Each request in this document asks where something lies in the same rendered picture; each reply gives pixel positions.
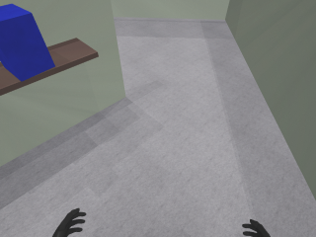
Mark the carton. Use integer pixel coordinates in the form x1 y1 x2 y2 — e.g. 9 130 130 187
0 4 55 82

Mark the table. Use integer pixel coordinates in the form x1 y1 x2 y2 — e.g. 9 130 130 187
0 38 99 96

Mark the robot right hand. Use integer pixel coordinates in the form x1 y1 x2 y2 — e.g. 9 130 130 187
242 219 271 237

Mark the robot left hand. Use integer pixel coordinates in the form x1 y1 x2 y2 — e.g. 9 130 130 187
52 207 87 237

